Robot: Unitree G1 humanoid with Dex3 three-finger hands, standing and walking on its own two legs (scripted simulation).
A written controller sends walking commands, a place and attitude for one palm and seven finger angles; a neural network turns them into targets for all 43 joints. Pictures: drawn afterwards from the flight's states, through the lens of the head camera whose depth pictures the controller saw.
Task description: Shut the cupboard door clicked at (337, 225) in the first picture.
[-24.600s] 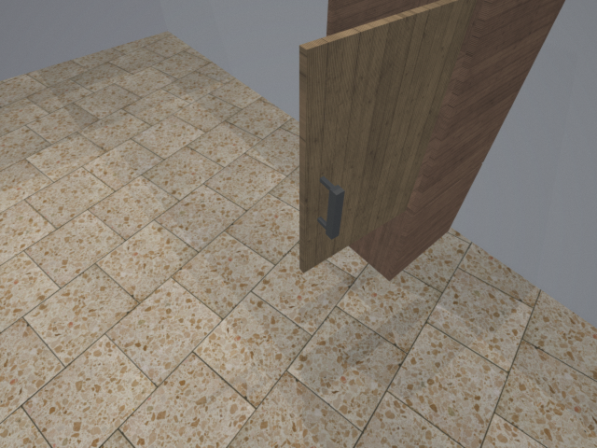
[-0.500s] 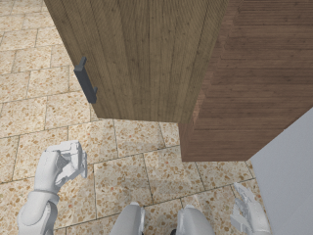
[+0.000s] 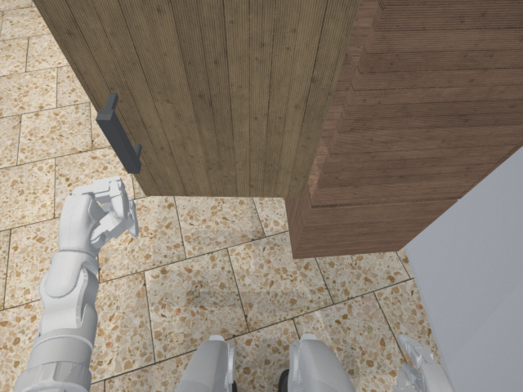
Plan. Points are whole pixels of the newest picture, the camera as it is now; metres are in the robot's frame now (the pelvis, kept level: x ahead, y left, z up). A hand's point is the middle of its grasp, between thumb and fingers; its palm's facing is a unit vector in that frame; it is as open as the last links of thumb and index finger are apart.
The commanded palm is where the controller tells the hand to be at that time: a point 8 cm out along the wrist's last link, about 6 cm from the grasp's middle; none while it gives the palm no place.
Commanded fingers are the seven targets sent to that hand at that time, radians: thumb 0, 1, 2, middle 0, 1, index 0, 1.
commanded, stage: bring the fist close to the handle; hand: left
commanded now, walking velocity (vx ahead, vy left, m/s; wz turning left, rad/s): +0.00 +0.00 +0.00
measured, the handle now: (124, 135) +0.51 +0.25 +0.03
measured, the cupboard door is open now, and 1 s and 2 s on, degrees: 85 85 68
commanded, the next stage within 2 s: push the door shut along its arc in 0.66 s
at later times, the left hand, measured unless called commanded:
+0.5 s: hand (137, 183) +0.42 +0.21 +0.02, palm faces +0.01 -1.00 -0.02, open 3.1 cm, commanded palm +0.39 +0.26 +0.03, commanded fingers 0.00 0.90 0.90 -1.30 -1.50 -1.30 -1.50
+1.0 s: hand (138, 177) +0.43 +0.21 +0.03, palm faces -0.01 -1.00 -0.04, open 3.1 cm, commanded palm +0.42 +0.26 +0.03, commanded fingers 0.00 0.90 0.90 -1.30 -1.50 -1.30 -1.50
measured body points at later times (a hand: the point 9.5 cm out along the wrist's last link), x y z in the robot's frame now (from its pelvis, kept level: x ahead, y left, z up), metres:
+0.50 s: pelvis +0.00 +0.01 +0.00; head +0.13 +0.02 +0.43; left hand +0.41 +0.27 +0.03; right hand +0.08 -0.26 -0.12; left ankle +0.02 +0.10 -0.62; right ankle +0.04 -0.10 -0.62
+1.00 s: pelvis -0.01 +0.00 +0.00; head +0.12 +0.02 +0.43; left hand +0.42 +0.27 +0.03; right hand +0.10 -0.26 -0.12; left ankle +0.02 +0.10 -0.62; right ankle +0.04 -0.10 -0.62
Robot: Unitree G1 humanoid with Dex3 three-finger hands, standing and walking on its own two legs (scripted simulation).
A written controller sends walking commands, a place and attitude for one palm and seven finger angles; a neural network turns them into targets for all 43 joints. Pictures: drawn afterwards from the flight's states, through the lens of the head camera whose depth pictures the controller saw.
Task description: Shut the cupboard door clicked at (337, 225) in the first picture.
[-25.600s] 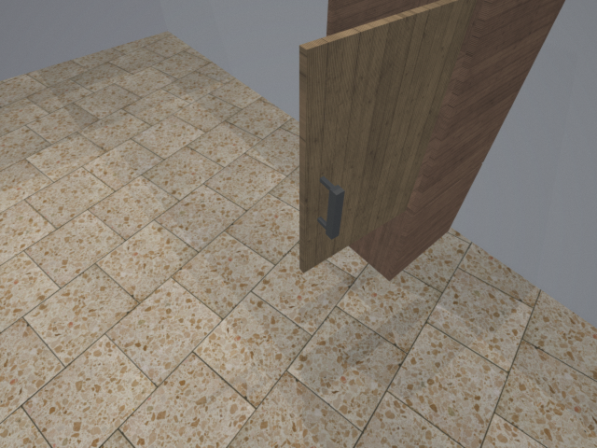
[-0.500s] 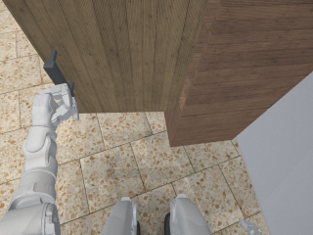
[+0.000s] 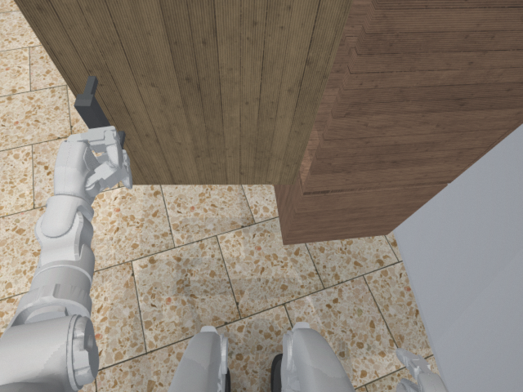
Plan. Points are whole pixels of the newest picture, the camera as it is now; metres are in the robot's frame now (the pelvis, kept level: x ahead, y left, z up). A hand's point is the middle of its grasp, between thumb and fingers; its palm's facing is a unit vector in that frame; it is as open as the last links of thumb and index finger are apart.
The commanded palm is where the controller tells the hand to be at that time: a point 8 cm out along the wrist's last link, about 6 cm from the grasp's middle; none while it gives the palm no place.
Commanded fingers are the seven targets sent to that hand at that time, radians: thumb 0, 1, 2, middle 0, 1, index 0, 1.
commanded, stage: push the door shut along its arc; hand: left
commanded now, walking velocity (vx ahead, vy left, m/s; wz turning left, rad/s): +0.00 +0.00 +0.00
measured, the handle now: (105, 122) +0.52 +0.25 +0.03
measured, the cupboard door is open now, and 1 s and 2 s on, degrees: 85 68 60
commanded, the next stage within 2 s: pull the fist back off the door in 1.44 s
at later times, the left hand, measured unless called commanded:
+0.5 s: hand (127, 135) +0.49 +0.21 +0.04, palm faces -0.14 -0.99 -0.03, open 3.2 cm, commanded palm +0.50 +0.23 +0.03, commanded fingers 0.00 0.90 0.90 -1.30 -1.50 -1.30 -1.50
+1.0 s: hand (158, 105) +0.56 +0.17 +0.04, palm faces -0.29 -0.96 -0.02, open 3.1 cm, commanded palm +0.57 +0.19 +0.03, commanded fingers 0.00 0.90 0.90 -1.30 -1.50 -1.30 -1.50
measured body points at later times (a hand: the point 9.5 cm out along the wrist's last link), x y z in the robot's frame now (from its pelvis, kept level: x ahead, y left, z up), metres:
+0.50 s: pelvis -0.01 +0.00 -0.02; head +0.15 +0.03 +0.40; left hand +0.49 +0.27 +0.04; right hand +0.02 -0.27 -0.12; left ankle +0.03 +0.09 -0.62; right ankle +0.05 -0.10 -0.62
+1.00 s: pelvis -0.01 +0.02 -0.03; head +0.19 +0.05 +0.38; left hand +0.57 +0.23 +0.04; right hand -0.02 -0.25 -0.12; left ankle +0.03 +0.09 -0.62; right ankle +0.05 -0.10 -0.62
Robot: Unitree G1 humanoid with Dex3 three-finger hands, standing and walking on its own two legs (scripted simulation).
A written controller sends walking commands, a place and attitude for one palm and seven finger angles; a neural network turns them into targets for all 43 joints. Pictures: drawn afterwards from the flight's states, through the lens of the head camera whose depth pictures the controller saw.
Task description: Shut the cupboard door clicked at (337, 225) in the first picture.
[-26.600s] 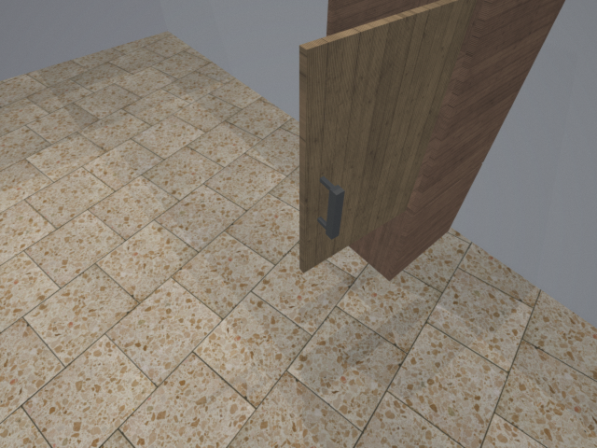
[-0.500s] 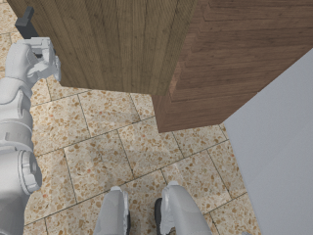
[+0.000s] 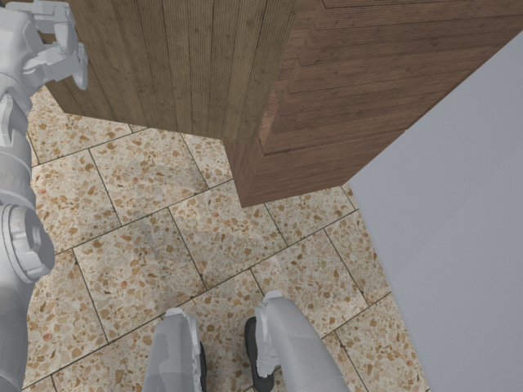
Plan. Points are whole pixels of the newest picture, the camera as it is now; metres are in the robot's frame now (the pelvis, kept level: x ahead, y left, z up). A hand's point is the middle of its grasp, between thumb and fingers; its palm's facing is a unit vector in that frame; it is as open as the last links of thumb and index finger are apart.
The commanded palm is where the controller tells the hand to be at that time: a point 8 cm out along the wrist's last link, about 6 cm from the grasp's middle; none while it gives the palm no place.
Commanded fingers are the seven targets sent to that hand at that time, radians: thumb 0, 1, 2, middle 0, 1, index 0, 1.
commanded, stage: push the door shut along its arc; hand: left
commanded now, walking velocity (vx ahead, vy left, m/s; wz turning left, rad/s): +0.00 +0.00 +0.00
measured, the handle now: (11, 19) +0.62 +0.26 +0.06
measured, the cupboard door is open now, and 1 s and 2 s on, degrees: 68 60 60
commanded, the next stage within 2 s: pull the fist back off the door in 0.44 s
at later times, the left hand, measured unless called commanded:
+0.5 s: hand (93, 33) +0.59 +0.17 +0.07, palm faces -0.30 -0.95 -0.03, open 3.0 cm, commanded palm +0.63 +0.16 +0.06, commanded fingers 0.00 0.90 0.90 -1.30 -1.50 -1.30 -1.50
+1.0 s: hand (118, 31) +0.60 +0.14 +0.06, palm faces +0.10 -0.99 -0.03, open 3.1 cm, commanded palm +0.56 +0.17 +0.06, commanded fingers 0.00 0.90 0.90 -1.30 -1.50 -1.30 -1.50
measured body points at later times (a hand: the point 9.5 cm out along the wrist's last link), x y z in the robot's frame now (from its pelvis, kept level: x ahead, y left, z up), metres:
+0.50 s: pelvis +0.00 -0.01 -0.01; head +0.22 +0.04 +0.38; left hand +0.61 +0.22 +0.07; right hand -0.02 -0.28 -0.10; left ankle +0.03 +0.08 -0.59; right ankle +0.06 -0.11 -0.59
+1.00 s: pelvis +0.01 -0.02 +0.01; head +0.21 +0.00 +0.42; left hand +0.59 +0.19 +0.07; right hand -0.04 -0.25 -0.09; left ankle +0.03 +0.08 -0.59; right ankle +0.06 -0.11 -0.59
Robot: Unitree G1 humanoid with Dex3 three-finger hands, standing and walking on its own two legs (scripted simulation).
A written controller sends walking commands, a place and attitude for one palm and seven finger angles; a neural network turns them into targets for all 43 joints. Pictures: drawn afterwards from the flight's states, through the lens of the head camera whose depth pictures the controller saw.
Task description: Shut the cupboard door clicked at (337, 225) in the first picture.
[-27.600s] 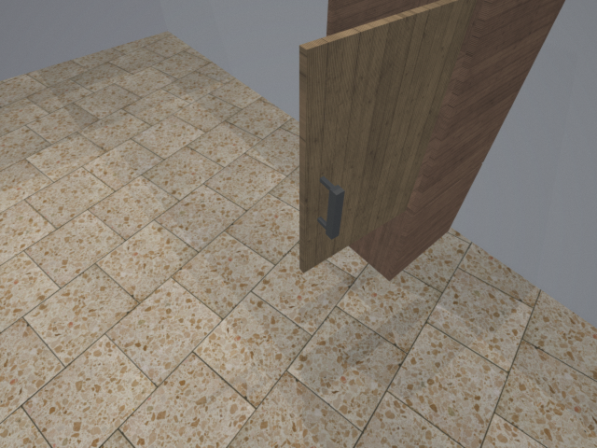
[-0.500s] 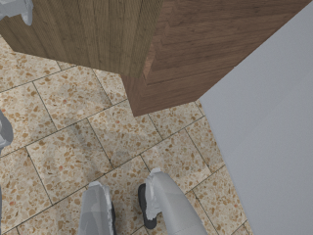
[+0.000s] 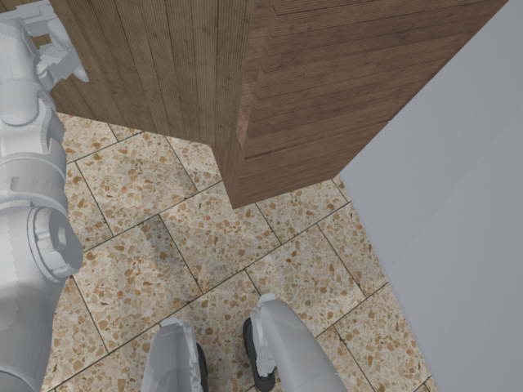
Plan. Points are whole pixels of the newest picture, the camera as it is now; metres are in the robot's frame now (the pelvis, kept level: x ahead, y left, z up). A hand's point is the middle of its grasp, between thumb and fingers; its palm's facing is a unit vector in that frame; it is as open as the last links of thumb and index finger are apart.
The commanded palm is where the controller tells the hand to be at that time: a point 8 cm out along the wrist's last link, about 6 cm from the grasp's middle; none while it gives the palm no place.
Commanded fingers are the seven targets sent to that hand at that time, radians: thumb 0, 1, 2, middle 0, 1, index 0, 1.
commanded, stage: pull the fist back off the door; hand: left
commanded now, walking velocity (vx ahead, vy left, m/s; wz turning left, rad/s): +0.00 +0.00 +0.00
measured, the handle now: out of the picture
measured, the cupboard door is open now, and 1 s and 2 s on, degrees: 60 60 60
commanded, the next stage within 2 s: draw the hand back to the body in 0.42 s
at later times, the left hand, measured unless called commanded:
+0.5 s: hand (74, 109) +0.51 +0.16 +0.04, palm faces +0.10 -0.99 -0.04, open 3.1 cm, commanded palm +0.49 +0.20 +0.05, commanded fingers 0.00 0.90 0.90 -1.30 -1.50 -1.30 -1.50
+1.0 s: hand out of the picture +0.40 +0.20 +0.14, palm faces +0.10 -0.99 -0.04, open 3.1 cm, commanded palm +0.35 +0.25 +0.15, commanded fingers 0.00 0.90 0.90 -1.19 -1.38 -1.19 -1.38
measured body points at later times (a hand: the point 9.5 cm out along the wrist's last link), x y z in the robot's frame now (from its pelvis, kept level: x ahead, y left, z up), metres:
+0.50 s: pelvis +0.01 +0.00 +0.01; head +0.16 +0.02 +0.43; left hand +0.49 +0.21 +0.05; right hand +0.08 -0.27 -0.10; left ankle +0.01 +0.09 -0.60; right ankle +0.05 -0.10 -0.60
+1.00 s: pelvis +0.03 +0.00 +0.08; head +0.10 +0.01 +0.53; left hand +0.39 +0.25 +0.15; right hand +0.12 -0.25 -0.03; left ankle +0.01 +0.09 -0.60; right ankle +0.05 -0.10 -0.60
